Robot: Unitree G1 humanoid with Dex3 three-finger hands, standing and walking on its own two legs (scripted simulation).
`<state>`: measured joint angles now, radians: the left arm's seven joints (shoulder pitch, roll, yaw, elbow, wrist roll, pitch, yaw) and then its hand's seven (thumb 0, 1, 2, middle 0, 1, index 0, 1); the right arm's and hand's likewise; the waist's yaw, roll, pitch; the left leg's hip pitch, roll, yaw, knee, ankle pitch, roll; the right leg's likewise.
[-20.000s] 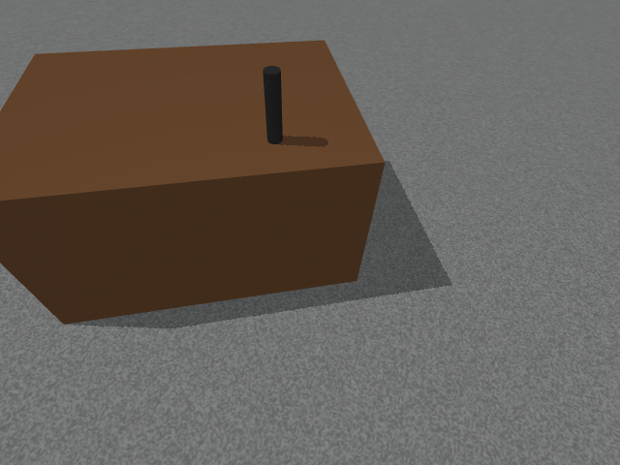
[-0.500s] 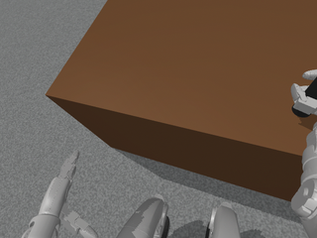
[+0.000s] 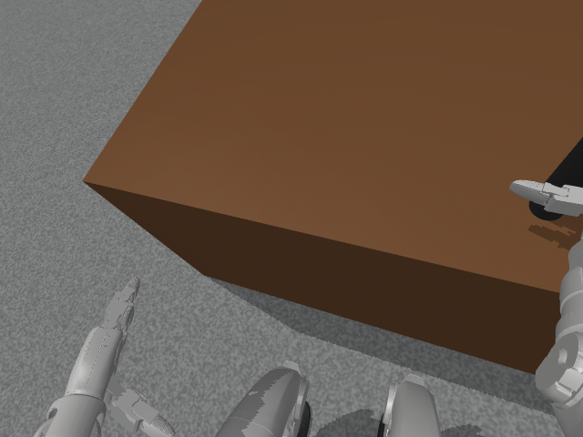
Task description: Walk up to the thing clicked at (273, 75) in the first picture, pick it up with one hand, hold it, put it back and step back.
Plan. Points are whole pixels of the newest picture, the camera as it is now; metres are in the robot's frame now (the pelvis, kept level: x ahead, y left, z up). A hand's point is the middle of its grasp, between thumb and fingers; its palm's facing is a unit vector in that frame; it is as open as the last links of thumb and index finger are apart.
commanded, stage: withdraw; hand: right
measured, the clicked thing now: out of the picture +0.49 -0.26 +0.04
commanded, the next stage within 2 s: rise in 0.20 s
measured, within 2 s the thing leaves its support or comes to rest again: neither
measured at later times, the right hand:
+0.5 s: hand out of the picture +0.45 -0.37 +0.12, palm faces +0.42 +0.88 -0.23, open 16.9 cm
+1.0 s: hand out of the picture +0.28 -0.32 +0.09, palm faces +0.41 +0.83 -0.38, open 17.0 cm
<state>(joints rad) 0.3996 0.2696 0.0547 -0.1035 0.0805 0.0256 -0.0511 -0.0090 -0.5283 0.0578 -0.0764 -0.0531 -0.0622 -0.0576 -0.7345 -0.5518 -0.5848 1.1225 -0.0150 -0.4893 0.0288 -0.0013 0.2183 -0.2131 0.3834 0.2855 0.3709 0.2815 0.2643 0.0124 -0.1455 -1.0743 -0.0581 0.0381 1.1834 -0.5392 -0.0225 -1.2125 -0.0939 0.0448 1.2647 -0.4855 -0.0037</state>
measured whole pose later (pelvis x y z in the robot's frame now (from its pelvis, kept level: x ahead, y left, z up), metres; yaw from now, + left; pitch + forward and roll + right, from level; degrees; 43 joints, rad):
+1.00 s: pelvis +0.04 +0.00 +0.09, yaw -3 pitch +7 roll +1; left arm 0.40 0.28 0.07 0.29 -0.08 0.08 0.05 -0.01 -0.52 0.08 -0.07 -0.05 -0.06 -0.05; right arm 0.09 -0.40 -0.29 0.35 0.06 -0.02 -0.09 -0.01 0.42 -0.07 0.07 0.05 0.06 0.05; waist 0.00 -0.02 -0.08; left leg -0.41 0.01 -0.01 0.69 -0.40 -0.03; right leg -0.52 -0.03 -0.02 0.74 -0.34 -0.01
